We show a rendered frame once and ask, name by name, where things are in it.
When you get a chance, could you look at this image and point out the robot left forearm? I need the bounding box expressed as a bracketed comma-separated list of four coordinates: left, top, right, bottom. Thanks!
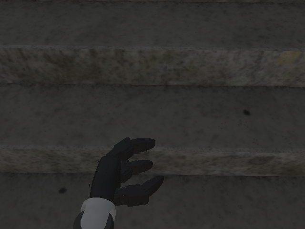
[73, 198, 116, 229]

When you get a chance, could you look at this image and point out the robot left hand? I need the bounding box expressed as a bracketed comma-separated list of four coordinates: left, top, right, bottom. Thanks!
[89, 137, 164, 207]

